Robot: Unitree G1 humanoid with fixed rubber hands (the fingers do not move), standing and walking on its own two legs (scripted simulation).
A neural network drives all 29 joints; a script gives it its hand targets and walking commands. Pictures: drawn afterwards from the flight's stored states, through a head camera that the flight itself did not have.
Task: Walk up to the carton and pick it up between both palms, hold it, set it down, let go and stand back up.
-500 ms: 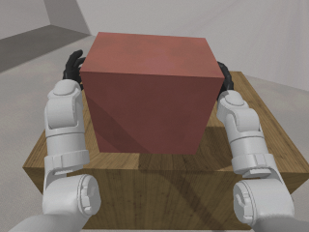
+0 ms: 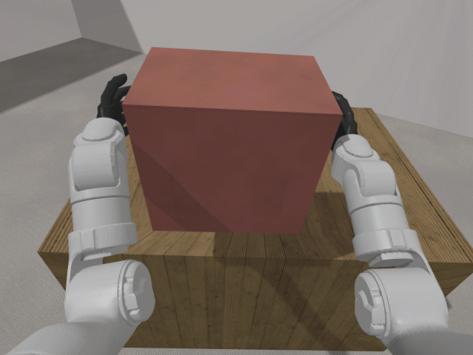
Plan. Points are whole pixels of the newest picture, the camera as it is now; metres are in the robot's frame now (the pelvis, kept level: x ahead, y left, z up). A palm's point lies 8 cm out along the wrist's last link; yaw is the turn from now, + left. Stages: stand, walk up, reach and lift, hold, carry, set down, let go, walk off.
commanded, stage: hold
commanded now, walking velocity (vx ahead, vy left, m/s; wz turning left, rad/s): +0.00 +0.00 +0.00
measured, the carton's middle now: (230, 146) +0.41 +0.01 +0.18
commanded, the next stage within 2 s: none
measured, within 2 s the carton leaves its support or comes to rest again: neither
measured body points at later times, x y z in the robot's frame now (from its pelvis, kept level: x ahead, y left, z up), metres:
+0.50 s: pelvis +0.00 +0.00 +0.00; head -0.05 +0.02 +0.45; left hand +0.39 +0.19 +0.23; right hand +0.39 -0.17 +0.22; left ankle -0.01 +0.13 -0.75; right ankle +0.06 -0.12 -0.75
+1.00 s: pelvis +0.00 +0.00 +0.00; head -0.05 +0.02 +0.45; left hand +0.39 +0.19 +0.23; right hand +0.39 -0.17 +0.22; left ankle -0.01 +0.13 -0.75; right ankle +0.06 -0.12 -0.75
